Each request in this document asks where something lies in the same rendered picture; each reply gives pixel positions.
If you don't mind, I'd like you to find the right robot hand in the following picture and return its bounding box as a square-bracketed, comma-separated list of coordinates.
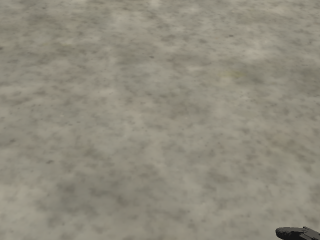
[275, 226, 320, 240]

